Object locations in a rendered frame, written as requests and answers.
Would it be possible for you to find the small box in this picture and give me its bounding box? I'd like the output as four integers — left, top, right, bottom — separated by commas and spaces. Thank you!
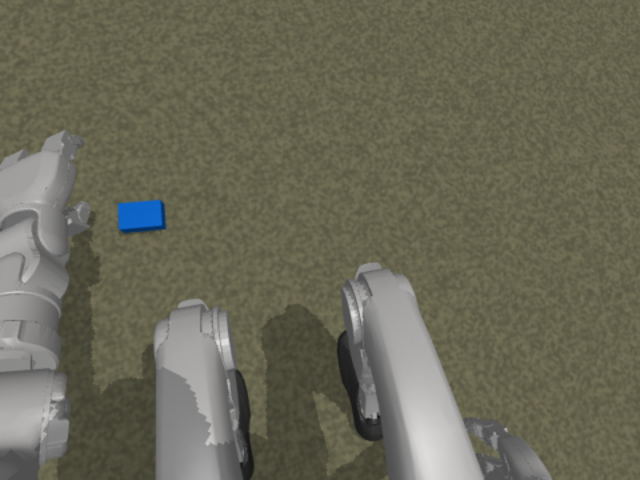
118, 200, 166, 233

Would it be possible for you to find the right robot hand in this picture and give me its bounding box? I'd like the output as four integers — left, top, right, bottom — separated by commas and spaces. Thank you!
463, 417, 553, 480

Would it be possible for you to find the left robot hand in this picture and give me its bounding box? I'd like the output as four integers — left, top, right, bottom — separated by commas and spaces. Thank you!
0, 130, 90, 237

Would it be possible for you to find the left robot foot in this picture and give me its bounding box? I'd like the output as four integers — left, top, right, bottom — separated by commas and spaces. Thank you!
234, 369, 254, 480

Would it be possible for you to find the right robot foot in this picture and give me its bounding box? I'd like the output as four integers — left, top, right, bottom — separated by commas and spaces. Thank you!
337, 331, 383, 441

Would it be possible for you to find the left robot arm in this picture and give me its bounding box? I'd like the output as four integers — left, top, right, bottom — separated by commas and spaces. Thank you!
0, 203, 71, 480

